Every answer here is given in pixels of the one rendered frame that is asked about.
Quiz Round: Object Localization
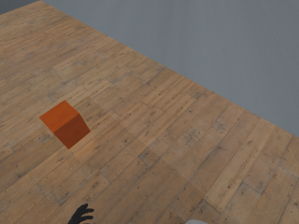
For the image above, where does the robot left hand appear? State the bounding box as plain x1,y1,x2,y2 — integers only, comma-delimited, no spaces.
67,203,94,224

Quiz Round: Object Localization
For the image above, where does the carton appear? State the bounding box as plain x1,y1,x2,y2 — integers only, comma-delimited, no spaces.
39,100,90,149

